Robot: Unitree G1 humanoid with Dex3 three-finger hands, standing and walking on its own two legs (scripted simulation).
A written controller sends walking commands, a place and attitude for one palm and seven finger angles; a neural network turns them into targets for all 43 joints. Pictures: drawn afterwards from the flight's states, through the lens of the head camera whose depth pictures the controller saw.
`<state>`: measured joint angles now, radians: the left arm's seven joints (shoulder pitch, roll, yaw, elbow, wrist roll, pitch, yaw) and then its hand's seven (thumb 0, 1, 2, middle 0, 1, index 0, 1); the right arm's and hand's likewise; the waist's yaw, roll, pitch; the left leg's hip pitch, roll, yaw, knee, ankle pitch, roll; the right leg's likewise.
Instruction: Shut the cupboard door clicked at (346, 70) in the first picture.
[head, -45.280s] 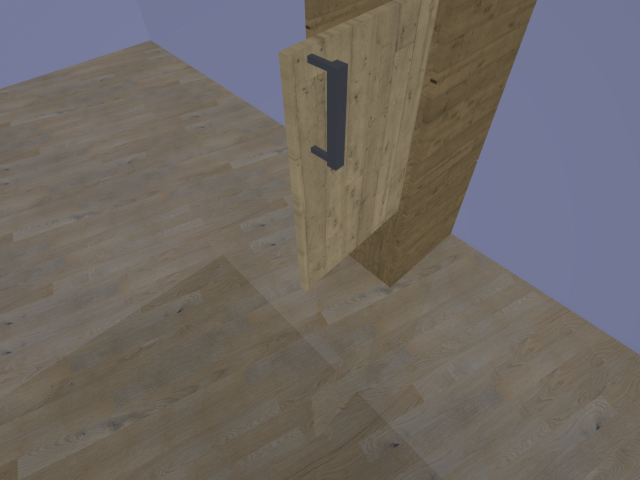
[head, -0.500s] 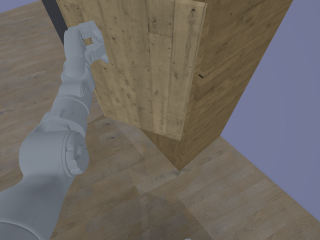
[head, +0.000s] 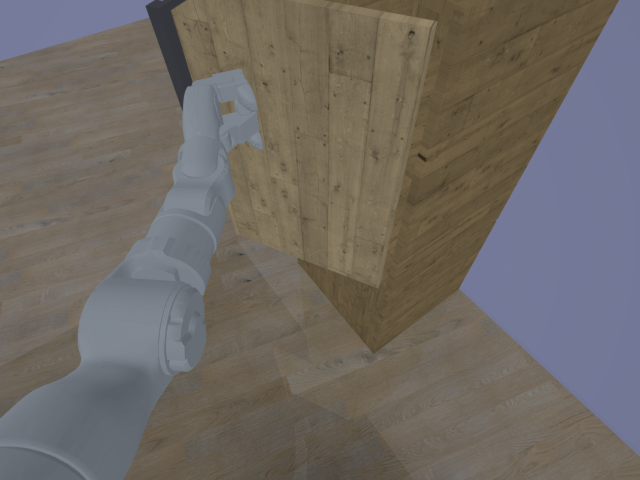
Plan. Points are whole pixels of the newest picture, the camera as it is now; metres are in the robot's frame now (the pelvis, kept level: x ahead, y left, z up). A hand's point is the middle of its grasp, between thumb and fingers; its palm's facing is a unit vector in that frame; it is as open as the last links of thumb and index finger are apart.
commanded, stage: draw the hand back to the body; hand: left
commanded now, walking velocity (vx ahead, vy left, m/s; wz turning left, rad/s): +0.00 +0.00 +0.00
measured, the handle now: (186, 61) +0.68 +0.15 +0.16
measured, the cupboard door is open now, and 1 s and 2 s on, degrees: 29 29 29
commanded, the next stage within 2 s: step back with the hand held close in 1.54 s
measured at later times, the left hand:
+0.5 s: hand (157, 210) +0.37 +0.14 +0.18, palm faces +0.06 -1.00 -0.04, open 3.1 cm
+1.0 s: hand (9, 336) +0.25 +0.24 +0.17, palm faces +0.37 -0.86 -0.34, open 4.9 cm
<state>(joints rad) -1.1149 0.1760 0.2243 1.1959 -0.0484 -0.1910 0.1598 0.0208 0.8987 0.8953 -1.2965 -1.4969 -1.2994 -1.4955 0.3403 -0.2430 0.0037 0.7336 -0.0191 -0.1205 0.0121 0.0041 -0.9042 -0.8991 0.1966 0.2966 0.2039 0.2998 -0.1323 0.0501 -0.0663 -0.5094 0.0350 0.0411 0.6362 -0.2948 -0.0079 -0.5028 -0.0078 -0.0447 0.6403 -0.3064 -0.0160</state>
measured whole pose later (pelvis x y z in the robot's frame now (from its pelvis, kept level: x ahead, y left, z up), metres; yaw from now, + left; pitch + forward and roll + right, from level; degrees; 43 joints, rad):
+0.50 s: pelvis +0.00 +0.00 +0.01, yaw +0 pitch -1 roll +0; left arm -0.38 0.18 0.14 0.33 -0.16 0.07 -0.02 0.02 0.90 0.90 -1.26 -1.46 -1.26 -1.46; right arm 0.21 -0.27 0.01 0.67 0.06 -0.09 -0.07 0.01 -0.91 -0.90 0.19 0.30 0.20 0.30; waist 0.01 0.06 -0.05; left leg -0.21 0.04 0.05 0.49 -0.25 -0.01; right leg -0.21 0.00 -0.04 0.50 -0.26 -0.02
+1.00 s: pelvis +0.02 +0.01 +0.02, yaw +0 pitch -4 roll +0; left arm 0.27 0.30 0.23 -0.24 -0.06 -0.06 0.09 0.02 0.89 0.89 -0.66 -0.79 -0.66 -0.79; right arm 0.21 -0.21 0.04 0.64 0.01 -0.02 -0.07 0.01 -0.90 -0.90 0.20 0.30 0.21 0.30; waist 0.05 0.09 0.01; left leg -0.08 0.02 0.04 0.39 -0.23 0.00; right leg -0.07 -0.01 -0.05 0.39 -0.24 0.00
